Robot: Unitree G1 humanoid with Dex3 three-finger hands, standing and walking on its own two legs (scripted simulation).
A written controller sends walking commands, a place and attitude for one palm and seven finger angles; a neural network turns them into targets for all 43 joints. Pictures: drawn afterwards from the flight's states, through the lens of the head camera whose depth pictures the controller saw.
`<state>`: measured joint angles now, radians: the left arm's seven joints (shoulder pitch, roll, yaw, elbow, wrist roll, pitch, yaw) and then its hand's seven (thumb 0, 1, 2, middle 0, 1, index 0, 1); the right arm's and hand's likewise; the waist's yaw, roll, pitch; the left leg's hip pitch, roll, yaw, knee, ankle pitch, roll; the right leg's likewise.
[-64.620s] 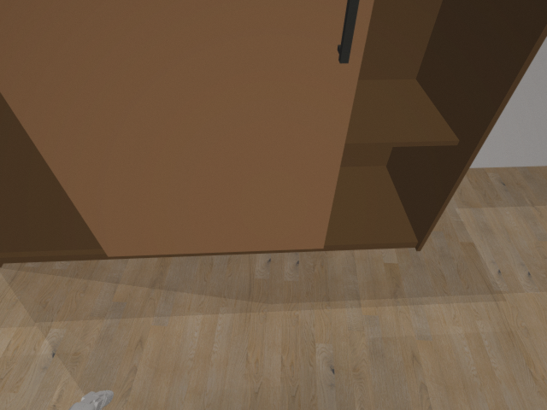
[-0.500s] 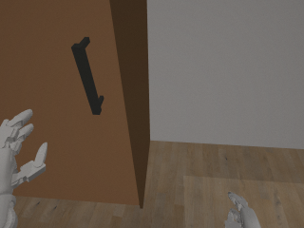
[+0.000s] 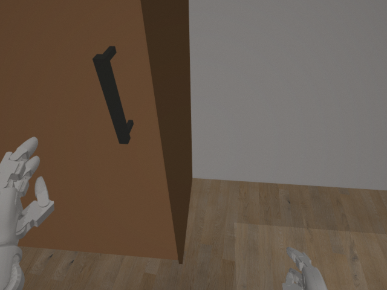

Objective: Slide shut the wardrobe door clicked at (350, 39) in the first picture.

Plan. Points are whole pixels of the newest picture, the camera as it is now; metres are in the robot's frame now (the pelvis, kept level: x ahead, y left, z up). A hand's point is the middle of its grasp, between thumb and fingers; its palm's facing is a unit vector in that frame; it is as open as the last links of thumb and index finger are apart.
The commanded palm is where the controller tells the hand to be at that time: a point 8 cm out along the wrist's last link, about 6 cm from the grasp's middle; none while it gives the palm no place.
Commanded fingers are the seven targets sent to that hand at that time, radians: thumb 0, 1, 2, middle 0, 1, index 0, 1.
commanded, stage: step back with the hand held close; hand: left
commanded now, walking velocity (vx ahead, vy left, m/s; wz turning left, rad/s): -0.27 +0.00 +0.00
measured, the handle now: (118, 98) +0.40 +0.22 +0.22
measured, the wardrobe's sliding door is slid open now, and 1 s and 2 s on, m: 0.00 0.00 0.00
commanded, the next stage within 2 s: stop stepping back and stand still in 1.22 s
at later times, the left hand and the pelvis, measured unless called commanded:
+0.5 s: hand (19, 218) +0.16 +0.29 +0.16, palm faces +0.38 -0.79 -0.49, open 7.4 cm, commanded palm +0.10 +0.33 +0.17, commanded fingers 0.00 0.90 0.90 -0.20 -0.30 -0.20 -0.30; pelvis -0.05 +0.04 -0.01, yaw -2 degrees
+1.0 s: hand out of the picture +0.09 +0.33 +0.16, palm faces +0.50 -0.75 -0.44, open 7.4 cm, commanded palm +0.03 +0.35 +0.17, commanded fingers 0.00 0.90 0.90 -0.20 -0.30 -0.20 -0.30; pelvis -0.11 +0.05 -0.02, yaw +0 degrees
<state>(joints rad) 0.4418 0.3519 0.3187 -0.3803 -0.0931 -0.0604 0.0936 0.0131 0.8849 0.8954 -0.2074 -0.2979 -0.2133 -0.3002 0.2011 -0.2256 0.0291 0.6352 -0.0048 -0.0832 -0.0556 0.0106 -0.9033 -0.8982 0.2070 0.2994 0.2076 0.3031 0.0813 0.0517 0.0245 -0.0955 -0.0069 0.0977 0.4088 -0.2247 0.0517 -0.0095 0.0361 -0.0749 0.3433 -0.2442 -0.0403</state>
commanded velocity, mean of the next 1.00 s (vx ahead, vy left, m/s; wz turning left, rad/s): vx -0.30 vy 0.00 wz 0.03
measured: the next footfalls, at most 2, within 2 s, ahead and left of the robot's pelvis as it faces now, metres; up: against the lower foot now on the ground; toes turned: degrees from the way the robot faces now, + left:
right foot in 1.04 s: -0.20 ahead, -0.02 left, +0.00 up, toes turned -2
left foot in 1.52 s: -0.19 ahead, +0.20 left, +0.00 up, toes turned +2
